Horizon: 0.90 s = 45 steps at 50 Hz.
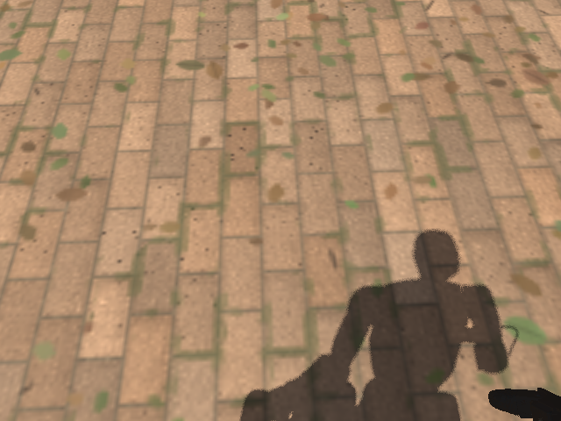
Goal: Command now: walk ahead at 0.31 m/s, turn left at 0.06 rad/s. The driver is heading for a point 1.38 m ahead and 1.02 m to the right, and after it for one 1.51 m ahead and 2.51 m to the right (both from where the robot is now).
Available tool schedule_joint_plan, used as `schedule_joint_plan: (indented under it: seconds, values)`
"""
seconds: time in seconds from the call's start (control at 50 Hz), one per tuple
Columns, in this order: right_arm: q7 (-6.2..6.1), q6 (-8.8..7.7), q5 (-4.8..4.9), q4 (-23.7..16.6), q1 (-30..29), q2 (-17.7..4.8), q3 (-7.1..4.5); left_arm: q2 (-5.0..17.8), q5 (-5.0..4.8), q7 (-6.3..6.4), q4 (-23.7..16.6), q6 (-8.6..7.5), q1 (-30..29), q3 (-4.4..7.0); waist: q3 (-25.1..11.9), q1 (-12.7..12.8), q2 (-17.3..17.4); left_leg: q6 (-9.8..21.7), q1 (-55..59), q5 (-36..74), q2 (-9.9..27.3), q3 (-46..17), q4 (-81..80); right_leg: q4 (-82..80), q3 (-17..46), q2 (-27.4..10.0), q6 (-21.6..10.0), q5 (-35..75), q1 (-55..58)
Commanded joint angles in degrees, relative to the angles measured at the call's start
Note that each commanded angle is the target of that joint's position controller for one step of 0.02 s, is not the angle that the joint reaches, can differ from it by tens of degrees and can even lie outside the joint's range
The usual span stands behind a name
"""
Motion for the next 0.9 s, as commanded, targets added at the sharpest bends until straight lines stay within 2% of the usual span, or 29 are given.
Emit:
schedule_joint_plan:
  seconds: [0.02,0.04,0.06,0.1,0.14,0.18,0.22,0.26,0.34,0.4,0.42,0.44,0.46,0.48,0.5,0.52,0.54,0.56,0.58,0.62,0.68,0.74,0.8,0.84,0.88,0.9]
  values:
    - [-1.09,-0.15,-0.60,-0.35,14.80,-8.81,-2.57,8.96,-2.87,-0.86,-5.30,-2.00,-2.18,1.30,-19.35,-8.59,2.20,13.77,41.73,39.55,22.32,-23.67,-9.83,23.28,10.67,-0.97,-0.65,-2.99,-29.33]
    - [-1.07,-0.48,-0.20,0.42,11.45,-7.16,-2.11,7.50,-2.05,-0.33,-5.08,-1.56,-3.67,1.13,-12.95,-6.13,-0.73,11.07,32.78,36.93,19.25,-18.13,-12.34,17.53,9.09,-3.05,-0.30,-0.08,-28.85]
    - [-1.07,-0.77,-0.29,0.50,8.75,-5.52,-1.66,7.40,-1.43,0.17,-4.33,-0.49,-2.71,1.57,-9.95,-3.76,0.63,9.59,25.97,34.37,17.32,-14.09,-14.98,13.98,8.67,-4.48,0.13,2.34,-25.40]
    - [-0.77,-1.54,-1.29,1.05,5.34,-4.57,-1.54,5.17,-0.99,0.85,-1.93,1.92,2.64,1.48,-9.02,-0.54,2.51,9.42,16.00,34.47,15.56,-8.43,-19.41,11.87,7.73,-3.99,1.79,7.51,-16.67]
    - [-0.97,-2.25,-1.80,1.79,2.37,-4.71,-1.57,4.17,-0.50,1.58,-1.89,3.09,3.75,1.60,-8.10,0.93,3.59,9.57,13.39,35.88,15.08,-3.92,-21.28,7.46,7.71,-3.70,3.22,11.72,-15.93]
    - [-1.96,-1.89,-1.49,2.76,1.49,-5.85,-2.01,4.13,-0.05,1.83,-3.58,3.26,0.71,1.65,-7.45,0.38,4.51,8.55,15.27,33.74,14.58,-0.64,-21.74,1.40,7.15,-4.34,3.60,17.13,-18.25]
    - [-3.09,-0.90,-1.24,3.59,1.74,-6.40,-2.21,3.91,-0.05,1.32,-4.94,3.10,-2.33,1.58,-7.51,-1.00,4.39,7.79,17.70,29.36,14.24,1.60,-21.96,-4.00,6.06,-4.70,3.48,21.85,-18.81]
    - [-3.82,0.22,-1.09,4.54,2.46,-7.07,-2.46,3.86,-0.17,0.70,-6.52,3.19,-5.23,1.61,-7.13,-2.42,3.90,7.91,20.16,25.35,15.40,1.87,-22.14,-7.72,5.20,-4.81,3.21,23.15,-19.58]
    - [-4.13,2.33,-0.13,5.85,3.12,-8.16,-3.07,4.69,-0.03,-0.37,-9.40,4.05,-8.28,2.25,-5.69,-3.51,3.94,7.75,25.00,20.89,18.63,0.92,-19.31,-11.93,3.44,-4.13,1.78,17.50,-21.47]
    - [-4.40,3.41,1.06,6.13,2.69,-8.91,-3.55,4.52,-0.21,-1.35,-10.99,4.42,-8.36,2.66,-5.32,-2.91,4.59,6.00,27.61,23.04,20.26,0.37,-13.94,-17.02,1.45,-2.58,-0.40,13.63,-20.34]
    - [-4.63,3.64,1.59,6.19,2.14,-8.88,-3.61,4.36,-0.30,-1.61,-11.00,4.30,-7.14,2.83,-5.77,-1.83,4.32,4.31,27.61,24.18,19.50,1.44,-10.56,-21.72,0.31,-1.47,-1.57,16.52,-17.40]
    - [-4.79,3.71,1.86,6.84,3.33,-8.30,-3.59,5.40,-0.13,-1.51,-10.71,4.01,-4.88,3.36,-6.90,-0.62,2.78,1.35,26.03,24.08,17.07,3.61,-4.92,-28.18,0.45,-0.14,-3.26,24.47,-11.63]
    - [-4.70,3.36,0.68,6.86,5.54,-7.05,-3.36,10.74,0.10,-0.62,-10.42,3.72,-1.24,5.13,-10.13,-0.17,-5.28,-3.31,19.62,16.03,11.65,6.91,6.93,-31.37,8.70,-4.06,-6.61,46.22,-1.49]
    - [-4.16,2.75,-1.94,4.03,4.21,-3.87,-2.22,17.45,0.91,0.48,-11.21,3.73,0.32,6.50,-12.05,-1.52,-19.95,-8.98,-0.42,-23.60,1.29,7.93,24.82,-29.80,29.10,-18.10,-18.08,72.41,11.31]
    - [-3.61,2.31,-1.41,3.73,1.36,-4.67,-2.17,13.75,1.64,0.10,-11.70,3.04,1.87,5.29,-19.70,1.61,-14.01,-8.98,-4.78,-33.69,-0.83,-4.40,34.12,-31.25,34.10,-21.15,-24.05,68.16,14.07]
    - [-3.28,2.31,0.36,3.48,-0.67,-6.36,-2.66,12.23,1.32,-0.16,-12.33,2.37,-0.82,4.92,-17.01,1.41,-9.15,-8.26,-7.38,-30.49,0.92,-6.81,36.97,-31.81,29.10,-18.50,-22.06,63.29,12.69]
    - [-3.62,2.41,0.80,3.91,-1.00,-6.10,-2.76,10.85,0.36,0.13,-12.60,2.06,-3.95,4.73,-14.21,0.01,-5.82,-7.85,-8.97,-25.96,2.19,-7.21,35.11,-31.84,25.20,-15.28,-18.61,56.90,10.50]
    - [-4.16,2.67,0.28,4.23,-1.45,-6.64,-3.02,9.42,-0.58,0.48,-13.07,2.32,-6.32,4.27,-12.09,-0.72,-3.67,-8.10,-9.20,-22.44,3.11,-7.31,32.01,-32.64,23.48,-13.72,-16.47,52.41,7.97]
    - [-4.49,2.98,0.10,4.17,-1.46,-7.12,-3.31,8.86,-0.82,0.97,-13.43,2.73,-7.89,3.96,-11.32,-1.93,-4.62,-8.46,-6.47,-19.91,3.31,-7.34,29.59,-33.57,22.11,-12.18,-15.51,50.10,4.74]
    - [-4.51,3.23,0.41,4.44,-0.01,-5.75,-3.05,9.54,-0.11,1.45,-14.04,3.42,-8.41,4.17,-11.49,-2.84,-6.68,-9.44,-3.19,-17.08,1.74,-6.58,25.25,-34.20,20.98,-10.27,-15.09,50.30,2.60]
    - [-4.65,3.28,0.55,4.62,-0.07,-4.80,-2.72,10.80,-0.14,2.02,-14.40,3.95,-8.05,4.70,-11.90,-2.32,-6.94,-10.71,-0.56,-14.87,0.84,-6.88,17.09,-34.00,21.36,-9.33,-14.77,47.33,1.72]
    - [-4.44,3.39,0.58,4.64,-0.36,-4.89,-2.71,11.27,-0.08,2.26,-14.98,4.62,-9.23,4.86,-11.28,-1.90,-8.37,-11.07,3.38,-12.69,0.23,-7.23,11.70,-34.48,23.24,-8.30,-14.14,38.95,-2.03]
    - [-3.97,2.93,0.75,4.42,-0.38,-5.45,-2.92,11.04,0.05,1.95,-15.41,5.09,-10.28,4.76,-10.16,-1.44,-9.87,-10.42,6.17,-12.81,-0.40,-7.66,6.64,-34.33,26.74,-7.61,-13.53,32.95,-3.81]
    - [-3.47,2.26,0.87,4.34,0.38,-5.91,-3.12,10.89,-0.11,1.77,-15.70,5.33,-10.93,4.66,-9.93,-1.49,-10.67,-9.62,7.91,-12.83,-0.72,-7.76,2.05,-33.28,29.57,-7.38,-13.05,32.64,-3.28]
    - [-2.89,1.51,0.87,5.17,3.67,-6.02,-3.43,10.48,-0.69,1.92,-16.25,5.76,-12.67,4.41,-9.96,-3.61,-10.68,-8.20,13.54,-7.07,-0.94,-6.73,-8.50,-30.73,30.46,-5.54,-11.09,32.35,-4.30]
    - [-2.79,1.32,0.62,5.85,5.69,-7.00,-3.87,9.66,-0.93,2.12,-16.46,5.97,-12.52,4.13,-9.99,-4.34,-9.40,-7.01,18.61,-1.33,1.03,-7.22,-14.33,-28.62,29.45,-3.39,-8.82,27.76,-6.93]
Velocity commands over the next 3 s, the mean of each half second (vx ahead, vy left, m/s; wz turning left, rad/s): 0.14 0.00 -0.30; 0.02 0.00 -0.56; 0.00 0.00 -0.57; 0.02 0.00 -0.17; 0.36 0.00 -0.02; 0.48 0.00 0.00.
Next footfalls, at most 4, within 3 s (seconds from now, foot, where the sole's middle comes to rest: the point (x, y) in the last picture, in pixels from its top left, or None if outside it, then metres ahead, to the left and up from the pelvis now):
0.46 right None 0.20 -0.15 -0.75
0.92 left None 0.28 0.06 -0.75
1.34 right None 0.11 -0.15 -0.75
1.76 left None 0.29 0.01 -0.75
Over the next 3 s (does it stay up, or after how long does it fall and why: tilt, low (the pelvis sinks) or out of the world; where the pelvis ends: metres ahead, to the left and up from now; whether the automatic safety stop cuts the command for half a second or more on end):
stays up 0.49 -0.38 0.03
